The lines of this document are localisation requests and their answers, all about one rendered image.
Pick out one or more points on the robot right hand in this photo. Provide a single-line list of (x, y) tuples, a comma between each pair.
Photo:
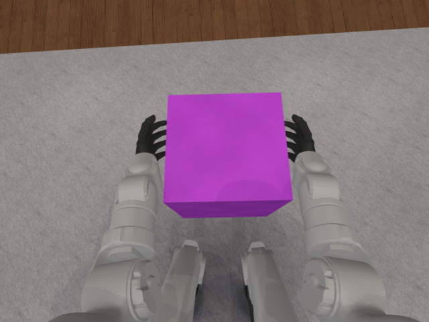
[(302, 137)]

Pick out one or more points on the carton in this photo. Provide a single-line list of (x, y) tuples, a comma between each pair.
[(226, 155)]

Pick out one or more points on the robot left upper arm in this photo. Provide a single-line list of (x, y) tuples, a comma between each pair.
[(125, 291)]

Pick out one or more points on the robot left thigh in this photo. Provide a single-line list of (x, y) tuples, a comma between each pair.
[(179, 287)]

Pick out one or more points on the robot thigh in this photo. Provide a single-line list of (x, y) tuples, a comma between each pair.
[(271, 301), (179, 287)]

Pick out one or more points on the robot right upper arm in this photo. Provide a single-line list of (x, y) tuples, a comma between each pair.
[(342, 290)]

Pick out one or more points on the robot right forearm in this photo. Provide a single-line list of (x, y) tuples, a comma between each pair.
[(328, 231)]

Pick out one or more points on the robot right thigh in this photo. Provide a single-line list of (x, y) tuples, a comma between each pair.
[(271, 301)]

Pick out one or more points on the robot left forearm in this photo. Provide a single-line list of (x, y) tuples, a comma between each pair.
[(131, 232)]

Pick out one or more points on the robot left hand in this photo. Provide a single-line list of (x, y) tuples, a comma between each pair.
[(146, 139)]

